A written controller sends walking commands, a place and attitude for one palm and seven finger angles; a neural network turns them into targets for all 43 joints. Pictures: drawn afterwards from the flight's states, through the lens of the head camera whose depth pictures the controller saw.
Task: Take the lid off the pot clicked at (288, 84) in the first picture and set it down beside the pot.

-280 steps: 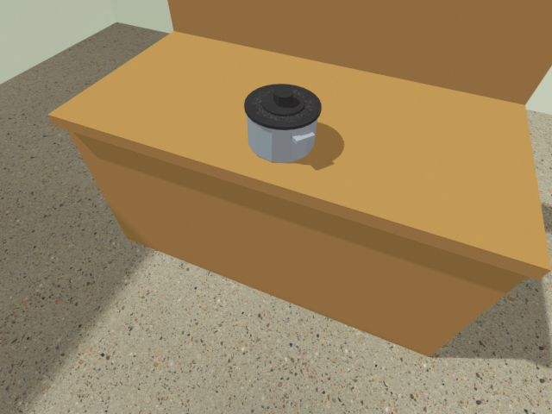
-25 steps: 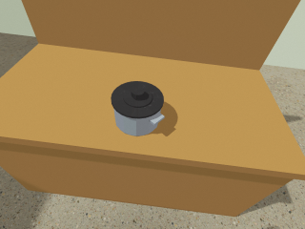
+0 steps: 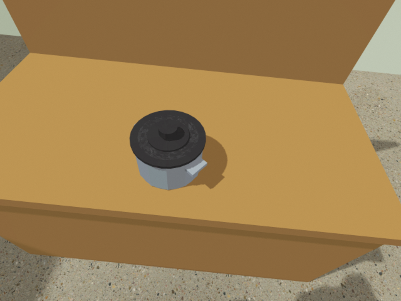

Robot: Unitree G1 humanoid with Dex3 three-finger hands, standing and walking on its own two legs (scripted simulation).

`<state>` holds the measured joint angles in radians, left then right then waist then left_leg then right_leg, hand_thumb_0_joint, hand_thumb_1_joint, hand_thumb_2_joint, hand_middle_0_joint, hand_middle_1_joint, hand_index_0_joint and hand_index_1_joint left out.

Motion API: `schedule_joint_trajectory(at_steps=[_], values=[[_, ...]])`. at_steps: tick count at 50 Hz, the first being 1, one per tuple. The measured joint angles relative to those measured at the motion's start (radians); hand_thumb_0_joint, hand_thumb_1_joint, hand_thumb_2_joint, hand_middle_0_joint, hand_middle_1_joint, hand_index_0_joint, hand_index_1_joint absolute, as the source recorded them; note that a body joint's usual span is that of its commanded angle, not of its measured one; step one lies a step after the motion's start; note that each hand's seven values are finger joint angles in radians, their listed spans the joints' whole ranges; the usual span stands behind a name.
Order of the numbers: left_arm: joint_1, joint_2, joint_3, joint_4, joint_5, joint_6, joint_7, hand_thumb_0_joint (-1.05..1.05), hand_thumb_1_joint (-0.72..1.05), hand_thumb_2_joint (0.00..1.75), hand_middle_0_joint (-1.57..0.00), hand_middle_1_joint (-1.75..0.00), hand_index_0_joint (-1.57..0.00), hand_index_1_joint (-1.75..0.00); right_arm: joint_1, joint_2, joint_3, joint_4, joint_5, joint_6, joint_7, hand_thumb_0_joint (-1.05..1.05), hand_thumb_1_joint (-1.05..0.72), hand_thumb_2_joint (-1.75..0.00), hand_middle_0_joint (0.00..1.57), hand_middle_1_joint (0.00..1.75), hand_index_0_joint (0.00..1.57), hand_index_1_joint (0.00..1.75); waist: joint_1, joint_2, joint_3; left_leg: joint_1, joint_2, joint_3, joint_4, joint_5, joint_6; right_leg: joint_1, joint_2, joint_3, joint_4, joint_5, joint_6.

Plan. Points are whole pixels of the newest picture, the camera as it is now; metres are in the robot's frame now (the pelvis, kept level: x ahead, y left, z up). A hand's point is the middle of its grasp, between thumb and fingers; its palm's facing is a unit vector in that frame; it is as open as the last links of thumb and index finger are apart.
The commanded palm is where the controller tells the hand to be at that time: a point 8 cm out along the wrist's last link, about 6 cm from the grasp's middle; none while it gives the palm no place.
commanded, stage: come to a stop and stand still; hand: left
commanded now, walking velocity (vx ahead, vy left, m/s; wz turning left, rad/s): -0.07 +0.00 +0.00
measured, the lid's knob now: (167, 129) +0.49 +0.11 +0.03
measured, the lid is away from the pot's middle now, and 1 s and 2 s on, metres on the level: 0.00 0.00 0.00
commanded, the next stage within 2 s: look again from close up in 0.64 s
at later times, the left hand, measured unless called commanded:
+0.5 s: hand out of the picture -0.03 +0.20 -0.18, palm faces -0.01 -0.97 -0.24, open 7.3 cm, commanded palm none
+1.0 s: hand out of the picture -0.08 +0.17 -0.19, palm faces +0.01 -0.99 -0.14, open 7.3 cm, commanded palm none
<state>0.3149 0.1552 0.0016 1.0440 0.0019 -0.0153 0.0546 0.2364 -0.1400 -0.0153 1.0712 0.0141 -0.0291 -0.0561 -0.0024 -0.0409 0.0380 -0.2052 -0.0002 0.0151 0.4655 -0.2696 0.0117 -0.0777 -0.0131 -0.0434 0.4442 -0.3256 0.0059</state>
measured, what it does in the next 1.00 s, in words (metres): shifts its weight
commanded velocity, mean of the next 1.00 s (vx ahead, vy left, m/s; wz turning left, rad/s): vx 0.00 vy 0.00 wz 0.00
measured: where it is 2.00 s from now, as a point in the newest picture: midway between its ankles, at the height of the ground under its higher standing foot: outside the picture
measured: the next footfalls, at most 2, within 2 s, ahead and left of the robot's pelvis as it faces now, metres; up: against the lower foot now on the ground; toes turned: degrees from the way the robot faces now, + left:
none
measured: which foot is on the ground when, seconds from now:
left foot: down 0.00-1.00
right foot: down 0.00-1.00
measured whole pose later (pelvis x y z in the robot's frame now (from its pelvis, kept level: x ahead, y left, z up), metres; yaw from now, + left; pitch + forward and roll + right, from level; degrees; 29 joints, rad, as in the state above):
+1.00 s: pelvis -0.05 +0.01 -0.01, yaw +0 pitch +0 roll -1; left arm 0.36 0.15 -0.03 1.06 0.01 0.00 0.04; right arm 0.30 -0.14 0.00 1.07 0.00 -0.02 -0.03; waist 0.01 -0.03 0.03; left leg -0.29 -0.01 0.03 0.52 -0.24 0.03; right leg -0.15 -0.03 -0.03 0.49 -0.33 0.02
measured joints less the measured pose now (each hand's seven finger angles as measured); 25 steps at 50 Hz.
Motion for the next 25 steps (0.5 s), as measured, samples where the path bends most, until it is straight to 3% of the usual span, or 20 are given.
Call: schedule_joint_trajectory(at_steps=[7, 10, 16, 25], values=[[-0.039, 0.033, 0.005, -0.041, 0.005, 0.002, 0.004, 0.01, 0.93, 0.90, -0.19, -0.30, -0.20, -0.30, -0.053, -0.001, 0.008, -0.037, -0.002, 0.006, 0.017, 0.00, -0.92, -0.90, 0.20, 0.30, 0.20, 0.30, 0.010, 0.001, 0.020, -0.029, -0.009, 0.013, -0.006, 0.029, 0.001, -0.007, -0.011, 0.009, -0.050, -0.009, 0.003], [-0.041, 0.027, 0.000, -0.068, 0.014, 0.001, 0.006, 0.00, 0.92, 0.90, -0.19, -0.30, -0.20, -0.30, -0.059, -0.022, 0.000, -0.093, -0.015, 0.013, 0.035, 0.00, -0.92, -0.90, 0.20, 0.30, 0.20, 0.30, 0.002, 0.046, 0.024, -0.085, 0.011, 0.013, 0.078, -0.004, 0.007, -0.056, 0.007, 0.013, 0.012, -0.015, 0.005], [-0.047, 0.031, -0.002, -0.090, 0.012, 0.019, 0.000, 0.00, 0.91, 0.90, -0.20, -0.30, -0.20, -0.30, -0.025, -0.042, 0.002, -0.120, -0.025, 0.030, 0.042, 0.00, -0.91, -0.90, 0.20, 0.30, 0.20, 0.30, -0.002, 0.080, -0.008, -0.112, 0.001, 0.008, 0.153, -0.023, 0.020, -0.088, -0.003, 0.008, 0.108, -0.051, 0.012], [-0.017, 0.042, -0.015, -0.090, 0.017, 0.035, -0.019, 0.00, 0.91, 0.90, -0.19, -0.30, -0.20, -0.30, 0.026, -0.044, 0.009, -0.119, -0.030, 0.040, 0.054, 0.00, -0.92, -0.90, 0.20, 0.30, 0.20, 0.30, -0.005, 0.054, -0.033, -0.123, -0.008, 0.020, 0.120, 0.021, 0.021, -0.126, -0.014, 0.019, 0.129, -0.036, 0.002]])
